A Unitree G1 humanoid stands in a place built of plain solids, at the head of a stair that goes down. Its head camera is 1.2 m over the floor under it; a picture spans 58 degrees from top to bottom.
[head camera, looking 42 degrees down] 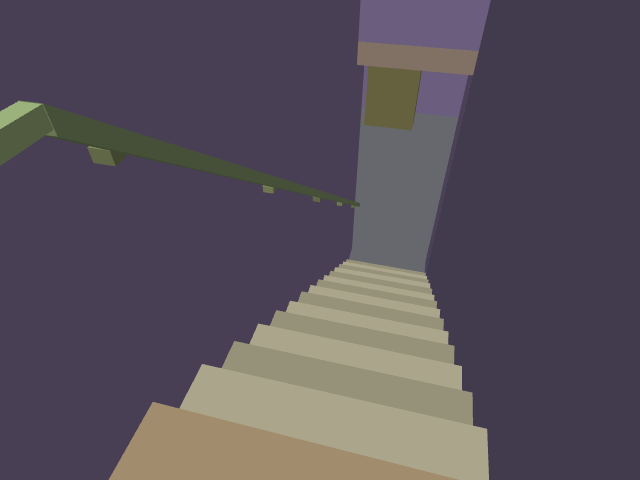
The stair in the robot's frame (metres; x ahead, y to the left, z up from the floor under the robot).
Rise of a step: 0.19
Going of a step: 0.24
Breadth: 1.00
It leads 14 degrees to the right of straight ahead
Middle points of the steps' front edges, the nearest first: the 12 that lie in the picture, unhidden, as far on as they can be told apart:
0.51 0.01 0.00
0.75 -0.06 -0.19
0.98 -0.11 -0.38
1.22 -0.17 -0.58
1.46 -0.23 -0.77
1.69 -0.29 -0.96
1.94 -0.35 -1.15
2.18 -0.41 -1.34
2.41 -0.47 -1.54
2.64 -0.53 -1.72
2.89 -0.59 -1.92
3.12 -0.65 -2.11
